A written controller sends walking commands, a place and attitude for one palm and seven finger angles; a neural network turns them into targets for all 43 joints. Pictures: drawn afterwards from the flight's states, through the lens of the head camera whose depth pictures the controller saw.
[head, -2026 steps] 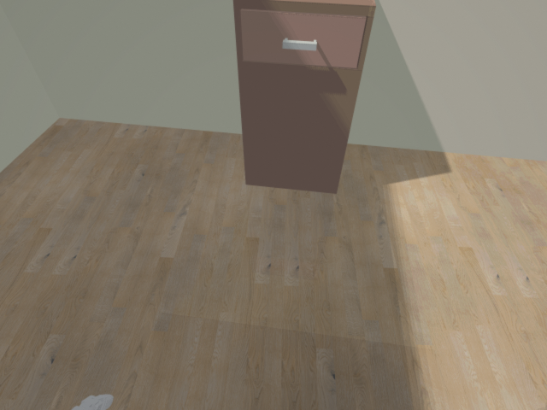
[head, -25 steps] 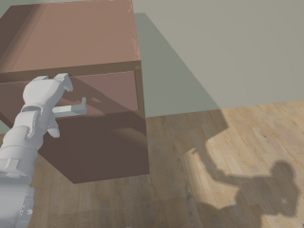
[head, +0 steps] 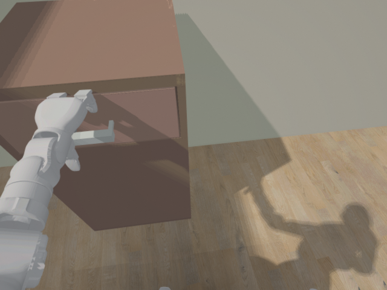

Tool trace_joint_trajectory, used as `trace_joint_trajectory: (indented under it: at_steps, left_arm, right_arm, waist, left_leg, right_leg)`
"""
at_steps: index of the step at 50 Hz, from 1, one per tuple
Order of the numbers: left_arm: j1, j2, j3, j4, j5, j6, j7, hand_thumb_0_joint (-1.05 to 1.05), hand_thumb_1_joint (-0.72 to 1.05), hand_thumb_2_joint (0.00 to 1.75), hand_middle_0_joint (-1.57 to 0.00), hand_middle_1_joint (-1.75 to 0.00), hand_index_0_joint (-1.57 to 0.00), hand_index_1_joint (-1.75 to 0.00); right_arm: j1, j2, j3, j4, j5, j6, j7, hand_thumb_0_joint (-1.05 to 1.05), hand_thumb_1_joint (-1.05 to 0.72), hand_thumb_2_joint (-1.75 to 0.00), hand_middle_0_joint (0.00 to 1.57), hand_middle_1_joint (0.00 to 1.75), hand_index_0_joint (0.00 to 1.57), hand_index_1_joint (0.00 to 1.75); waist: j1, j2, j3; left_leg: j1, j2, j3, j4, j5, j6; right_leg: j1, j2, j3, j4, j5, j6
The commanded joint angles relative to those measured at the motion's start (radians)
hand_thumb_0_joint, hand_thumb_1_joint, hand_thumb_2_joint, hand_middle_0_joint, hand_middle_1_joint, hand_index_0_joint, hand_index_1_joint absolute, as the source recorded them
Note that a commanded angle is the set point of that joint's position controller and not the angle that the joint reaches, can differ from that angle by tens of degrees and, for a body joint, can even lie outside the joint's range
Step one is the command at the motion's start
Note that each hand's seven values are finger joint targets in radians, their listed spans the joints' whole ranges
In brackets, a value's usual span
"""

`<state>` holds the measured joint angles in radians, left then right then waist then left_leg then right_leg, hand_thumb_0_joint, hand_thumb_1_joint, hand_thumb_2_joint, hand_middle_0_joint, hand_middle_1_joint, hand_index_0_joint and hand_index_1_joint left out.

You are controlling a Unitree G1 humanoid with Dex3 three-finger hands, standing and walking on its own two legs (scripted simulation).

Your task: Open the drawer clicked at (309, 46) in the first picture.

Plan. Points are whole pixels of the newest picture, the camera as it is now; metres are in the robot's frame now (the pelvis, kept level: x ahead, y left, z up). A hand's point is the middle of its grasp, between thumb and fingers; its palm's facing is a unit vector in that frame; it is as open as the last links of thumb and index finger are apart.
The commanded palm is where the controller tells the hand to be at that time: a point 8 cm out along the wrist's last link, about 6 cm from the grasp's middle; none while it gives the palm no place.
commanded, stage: re-aim the fingers above the handle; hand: left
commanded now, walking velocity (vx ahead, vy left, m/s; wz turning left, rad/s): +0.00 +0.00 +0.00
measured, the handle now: (88, 131) +0.48 +0.27 +0.03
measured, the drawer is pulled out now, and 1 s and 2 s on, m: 0.00 0.00 0.00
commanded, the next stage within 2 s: lower the fingers behind the handle in 0.66 s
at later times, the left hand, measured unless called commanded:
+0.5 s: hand (74, 130) +0.43 +0.27 +0.09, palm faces -0.01 +0.00 -1.00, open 13.6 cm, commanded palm +0.42 +0.33 +0.13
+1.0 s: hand (75, 130) +0.43 +0.27 +0.08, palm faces +0.01 +0.00 -1.00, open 13.6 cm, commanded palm +0.42 +0.33 +0.11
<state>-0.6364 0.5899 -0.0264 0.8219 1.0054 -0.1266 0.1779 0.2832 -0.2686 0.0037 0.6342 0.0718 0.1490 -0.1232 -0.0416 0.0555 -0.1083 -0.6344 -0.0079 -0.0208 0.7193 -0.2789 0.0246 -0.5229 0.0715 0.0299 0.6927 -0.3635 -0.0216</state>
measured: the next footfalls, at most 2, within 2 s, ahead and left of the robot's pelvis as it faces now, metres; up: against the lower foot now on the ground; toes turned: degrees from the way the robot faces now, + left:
none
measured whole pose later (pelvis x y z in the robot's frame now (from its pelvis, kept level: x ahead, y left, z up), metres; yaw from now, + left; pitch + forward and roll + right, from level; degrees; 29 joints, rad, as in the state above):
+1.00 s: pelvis +0.00 -0.01 +0.00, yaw +1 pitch +12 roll -1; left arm -0.66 0.60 -0.04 0.86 1.00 -0.13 0.20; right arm 0.29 -0.28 0.01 0.64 0.07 0.15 -0.12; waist -0.04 0.05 -0.12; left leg -0.66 -0.01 -0.04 0.73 -0.28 0.01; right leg -0.55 0.08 0.01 0.71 -0.37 -0.03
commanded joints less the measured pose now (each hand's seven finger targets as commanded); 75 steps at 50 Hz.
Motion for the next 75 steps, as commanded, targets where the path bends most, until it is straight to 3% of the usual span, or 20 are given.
trace_joint_trajectory:
  at_steps: [1,5,9,17,22,24,31,32,35,38,42,45,49,51,53,59,62,66,69,75]
  left_arm:
    - [-0.439,0.498,0.217,-0.073,-0.017,0.114,0.037,0.0,-0.5,0.3,-0.3,-1.2,-0.3,-1.2]
    - [-0.469,0.502,0.21,-0.088,-0.015,0.116,0.033,0.0,-0.5,0.3,-0.3,-1.2,-0.3,-1.2]
    - [-0.469,0.49,0.197,-0.065,-0.019,0.124,0.027,0.0,-0.5,0.3,-0.3,-1.2,-0.3,-1.2]
    - [-0.44,0.505,0.213,-0.074,-0.015,0.12,0.021,0.0,-0.5,0.3,-0.3,-1.2,-0.3,-1.2]
    - [-0.412,0.502,0.226,-0.076,-0.018,0.107,0.021,0.0,-0.5,0.3,-0.3,-1.2,-0.3,-1.2]
    - [-0.436,0.488,0.213,-0.068,-0.021,0.104,0.018,0.0,-0.5,0.3,-0.3,-1.2,-0.3,-1.2]
    - [-0.442,0.496,0.202,-0.047,-0.015,0.111,0.024,0.0,-0.5,0.3,-0.3,-1.2,-0.3,-1.2]
    - [-0.45,0.514,0.218,-0.078,-0.015,0.108,0.026,0.0,-0.5,0.3,-0.3,-1.2,-0.3,-1.2]
    - [-0.436,0.509,0.221,-0.08,-0.013,0.107,0.026,0.0,-0.5,0.3,-0.3,-1.2,-0.3,-1.2]
    - [-0.437,0.494,0.212,-0.059,-0.013,0.111,0.029,0.0,-0.5,0.3,-0.3,-1.2,-0.3,-1.2]
    - [-0.409,0.477,0.191,-0.012,-0.011,0.116,0.024,0.0,-0.5,0.3,-0.3,-1.2,-0.3,-1.2]
    - [-0.418,0.467,0.179,-0.002,-0.003,0.115,0.024,0.0,-0.5,0.3,-0.3,-1.2,-0.3,-1.2]
    - [-0.418,0.455,0.163,0.041,-0.004,0.124,0.021,0.0,-0.5,0.3,-0.3,-1.2,-0.3,-1.2]
    - [-0.41,0.446,0.145,0.064,0.003,0.131,0.024,0.0,-0.5,0.3,-0.3,-1.2,-0.3,-1.2]
    - [-0.41,0.444,0.148,0.06,0.01,0.132,0.028,0.0,-0.5,0.3,-0.3,-1.2,-0.3,-1.2]
    - [-0.395,0.433,0.141,0.088,0.01,0.137,0.029,0.0,-0.5,0.3,-0.3,-1.2,-0.3,-1.2]
    - [-0.371,0.449,0.148,0.105,0.017,0.137,0.032,0.0,-0.5,0.3,-0.3,-1.2,-0.3,-1.2]
    - [-0.334,0.42,0.128,0.136,0.009,0.139,0.032,0.0,-0.5,0.3,-0.3,-1.2,-0.3,-1.2]
    - [-0.359,0.431,0.123,0.143,0.004,0.141,0.029,0.0,-0.5,0.3,-0.3,-1.2,-0.3,-1.2]
    - [-0.354,0.419,0.085,0.195,0.015,0.153,0.025,0.0,-0.5,0.3,-0.3,-1.2,-0.3,-1.2]
  right_arm:
    - [0.01,-0.146,-0.048,-0.103,-0.002,-0.03,-0.016,0.0,-0.9,-0.9,0.2,0.3,0.2,0.3]
    - [0.012,-0.147,-0.047,-0.101,0.002,-0.031,-0.019,0.0,-0.9,-0.9,0.2,0.3,0.2,0.3]
    - [0.011,-0.149,-0.044,-0.097,-0.001,-0.029,-0.021,0.0,-0.9,-0.9,0.2,0.3,0.2,0.3]
    - [0.011,-0.144,-0.044,-0.102,-0.002,-0.027,-0.024,0.0,-0.9,-0.9,0.2,0.3,0.2,0.3]
    - [0.011,-0.143,-0.047,-0.106,-0.003,-0.027,-0.02,0.0,-0.9,-0.9,0.2,0.3,0.2,0.3]
    - [0.015,-0.146,-0.048,-0.101,-0.003,-0.026,-0.017,0.0,-0.9,-0.9,0.2,0.3,0.2,0.3]
    - [0.017,-0.152,-0.047,-0.095,-0.001,-0.029,-0.021,0.0,-0.9,-0.9,0.2,0.3,0.2,0.3]
    - [0.02,-0.149,-0.047,-0.097,-0.001,-0.029,-0.019,0.0,-0.9,-0.9,0.2,0.3,0.2,0.3]
    - [0.021,-0.146,-0.049,-0.097,-0.002,-0.024,-0.018,0.0,-0.9,-0.9,0.2,0.3,0.2,0.3]
    - [0.018,-0.148,-0.05,-0.091,-0.003,-0.024,-0.015,0.0,-0.9,-0.9,0.2,0.3,0.2,0.3]
    - [0.023,-0.155,-0.046,-0.092,0.0,-0.023,-0.017,0.0,-0.9,-0.9,0.2,0.3,0.2,0.3]
    - [0.033,-0.152,-0.048,-0.094,-0.002,-0.023,-0.013,0.0,-0.9,-0.9,0.2,0.3,0.2,0.3]
    - [0.042,-0.159,-0.046,-0.089,-0.006,-0.023,-0.011,0.0,-0.9,-0.9,0.2,0.3,0.2,0.3]
    - [0.041,-0.16,-0.042,-0.095,-0.005,-0.022,-0.013,0.0,-0.9,-0.9,0.2,0.3,0.2,0.3]
    - [0.048,-0.158,-0.045,-0.095,-0.009,-0.021,-0.011,0.0,-0.9,-0.9,0.2,0.3,0.2,0.3]
    - [0.055,-0.16,-0.044,-0.104,-0.008,-0.013,-0.007,0.0,-0.9,-0.9,0.2,0.3,0.2,0.3]
    - [0.047,-0.161,-0.041,-0.111,-0.006,-0.01,-0.009,0.0,-0.9,-0.9,0.2,0.3,0.2,0.3]
    - [0.047,-0.161,-0.041,-0.124,-0.007,-0.009,-0.006,0.0,-0.9,-0.9,0.2,0.3,0.2,0.3]
    - [0.04,-0.166,-0.038,-0.125,-0.002,-0.017,-0.011,0.0,-0.9,-0.9,0.2,0.3,0.2,0.3]
    - [0.041,-0.174,-0.026,-0.13,0.003,-0.02,-0.021,0.0,-0.9,-0.9,0.2,0.3,0.2,0.3]
  waist:
    - [0.032,-0.029,-0.249]
    - [0.025,-0.046,-0.277]
    - [0.018,-0.056,-0.238]
    - [0.033,-0.05,-0.277]
    - [0.039,-0.052,-0.262]
    - [0.022,-0.054,-0.243]
    - [0.014,-0.053,-0.23]
    - [0.029,-0.04,-0.271]
    - [0.028,-0.041,-0.288]
    - [0.019,-0.038,-0.242]
    - [0.009,-0.097,-0.205]
    - [0.009,-0.059,-0.219]
    - [-0.003,-0.097,-0.205]
    - [-0.006,-0.086,-0.184]
    - [0.001,-0.063,-0.21]
    - [-0.005,-0.106,-0.207]
    - [0.004,-0.097,-0.196]
    - [0.002,-0.089,-0.169]
    - [-0.005,-0.142,-0.162]
    - [-0.014,-0.125,-0.145]
  left_leg:
    - [0.114,-0.031,0.038,-0.088,0.024,0.028]
    - [0.125,-0.029,0.041,-0.085,0.03,0.031]
    - [0.104,-0.03,0.041,-0.089,0.012,0.029]
    - [0.11,-0.033,0.045,-0.078,0.05,0.03]
    - [0.1,-0.033,0.045,-0.079,0.044,0.03]
    - [0.092,-0.033,0.044,-0.079,0.039,0.03]
    - [0.08,-0.032,0.045,-0.073,0.021,0.031]
    - [0.089,-0.034,0.046,-0.074,0.029,0.03]
    - [0.102,-0.035,0.046,-0.069,0.061,0.031]
    - [0.093,-0.033,0.045,-0.072,0.042,0.03]
    - [0.06,-0.034,0.045,-0.073,0.007,0.032]
    - [0.067,-0.037,0.048,-0.07,0.006,0.03]
    - [0.044,-0.034,0.045,-0.06,-0.01,0.032]
    - [0.032,-0.036,0.045,-0.059,-0.029,0.031]
    - [0.044,-0.037,0.046,-0.052,-0.009,0.03]
    - [0.01,-0.04,0.047,-0.044,-0.023,0.03]
    - [-0.002,-0.038,0.047,-0.039,-0.032,0.031]
    - [-0.02,-0.041,0.049,-0.039,-0.067,0.028]
    - [-0.04,-0.04,0.05,-0.036,-0.096,0.031]
    - [-0.047,-0.038,0.049,-0.027,-0.117,0.03]
  right_leg:
    - [0.106,-0.018,0.004,-0.139,0.08,-0.002]
    - [0.116,-0.022,0.012,-0.142,0.094,0.005]
    - [0.11,-0.021,0.007,-0.149,0.074,0.002]
    - [0.143,-0.027,0.021,-0.141,0.144,0.007]
    - [0.142,-0.025,0.02,-0.143,0.135,0.006]
    - [0.131,-0.023,0.018,-0.147,0.127,0.005]
    - [0.114,-0.027,0.025,-0.147,0.114,0.008]
    - [0.135,-0.029,0.029,-0.144,0.121,0.01]
    - [0.148,-0.027,0.027,-0.137,0.163,0.009]
    - [0.119,-0.026,0.019,-0.142,0.138,0.006]
    - [0.1,-0.028,0.024,-0.154,0.103,0.013]
    - [0.091,-0.028,0.025,-0.149,0.094,0.01]
    - [0.077,-0.027,0.023,-0.149,0.074,0.009]
    - [0.054,-0.028,0.022,-0.147,0.047,0.009]
    - [0.051,-0.026,0.019,-0.135,0.07,0.006]
    - [0.059,-0.026,0.024,-0.138,0.066,0.008]
    - [0.042,-0.026,0.028,-0.132,0.056,0.008]
    - [0.022,-0.024,0.026,-0.137,0.007,0.005]
    - [0.024,-0.028,0.038,-0.152,-0.035,0.009]
    - [-0.032,-0.026,0.032,-0.138,-0.081,0.007]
